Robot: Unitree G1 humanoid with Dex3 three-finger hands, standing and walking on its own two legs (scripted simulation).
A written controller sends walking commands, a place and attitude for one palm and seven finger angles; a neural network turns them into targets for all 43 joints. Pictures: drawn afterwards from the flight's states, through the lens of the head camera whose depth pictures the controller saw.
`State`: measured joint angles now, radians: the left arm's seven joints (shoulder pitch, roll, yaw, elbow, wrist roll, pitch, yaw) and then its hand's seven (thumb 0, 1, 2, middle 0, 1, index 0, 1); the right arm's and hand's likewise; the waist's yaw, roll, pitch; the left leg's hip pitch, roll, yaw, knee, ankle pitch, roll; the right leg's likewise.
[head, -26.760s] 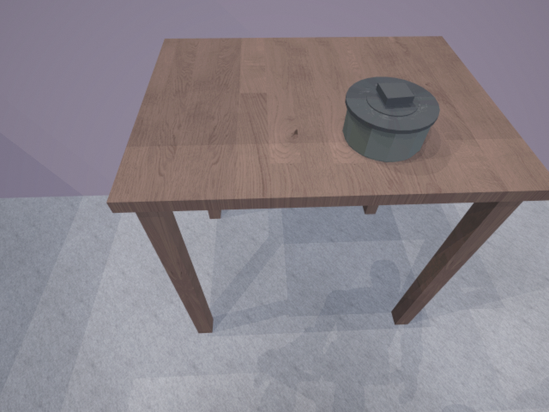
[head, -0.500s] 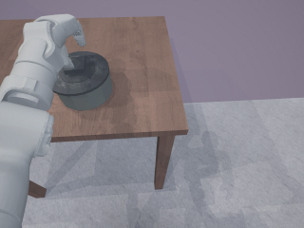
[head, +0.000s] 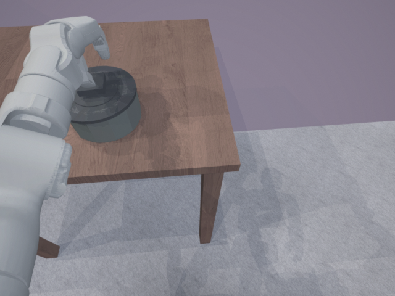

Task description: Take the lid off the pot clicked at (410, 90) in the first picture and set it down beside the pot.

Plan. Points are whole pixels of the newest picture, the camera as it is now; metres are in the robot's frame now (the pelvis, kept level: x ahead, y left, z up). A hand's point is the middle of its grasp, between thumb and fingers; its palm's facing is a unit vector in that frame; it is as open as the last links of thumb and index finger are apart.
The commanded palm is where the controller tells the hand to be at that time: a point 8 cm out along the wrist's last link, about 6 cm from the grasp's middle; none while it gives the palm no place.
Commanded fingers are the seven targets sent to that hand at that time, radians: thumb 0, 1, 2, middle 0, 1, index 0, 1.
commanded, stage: move the open hand above the knob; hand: left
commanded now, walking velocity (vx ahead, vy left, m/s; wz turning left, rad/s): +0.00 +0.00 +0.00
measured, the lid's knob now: (91, 84) +0.53 +0.18 +0.13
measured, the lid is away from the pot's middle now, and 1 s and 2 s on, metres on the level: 0.00 0.00 0.00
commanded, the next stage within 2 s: none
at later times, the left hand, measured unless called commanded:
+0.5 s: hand (85, 64) +0.52 +0.17 +0.19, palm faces -0.32 -0.05 -0.95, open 10.4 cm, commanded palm +0.51 +0.17 +0.25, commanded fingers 0.00 -0.17 1.11 -0.61 -0.49 -0.61 -0.49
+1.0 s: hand (86, 67) +0.51 +0.16 +0.19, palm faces -0.32 -0.05 -0.95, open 10.4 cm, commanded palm +0.51 +0.17 +0.25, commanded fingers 0.00 -0.17 1.11 -0.61 -0.49 -0.61 -0.49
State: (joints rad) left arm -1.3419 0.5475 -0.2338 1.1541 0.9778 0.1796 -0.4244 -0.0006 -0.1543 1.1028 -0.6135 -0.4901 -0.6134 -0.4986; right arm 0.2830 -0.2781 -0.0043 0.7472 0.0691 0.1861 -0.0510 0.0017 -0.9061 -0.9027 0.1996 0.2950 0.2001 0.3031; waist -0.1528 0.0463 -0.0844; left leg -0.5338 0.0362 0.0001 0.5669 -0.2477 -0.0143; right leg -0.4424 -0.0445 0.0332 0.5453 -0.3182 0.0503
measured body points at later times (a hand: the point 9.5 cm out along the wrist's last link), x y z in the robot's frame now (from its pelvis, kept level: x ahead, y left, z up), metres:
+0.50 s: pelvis +0.01 +0.00 +0.00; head +0.07 -0.02 +0.45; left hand +0.53 +0.17 +0.24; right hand +0.04 -0.27 -0.14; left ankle +0.01 +0.13 -0.73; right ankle -0.04 -0.16 -0.73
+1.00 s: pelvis +0.00 +0.00 +0.00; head +0.06 -0.01 +0.45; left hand +0.52 +0.16 +0.24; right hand +0.04 -0.28 -0.14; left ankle +0.01 +0.13 -0.73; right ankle -0.04 -0.16 -0.73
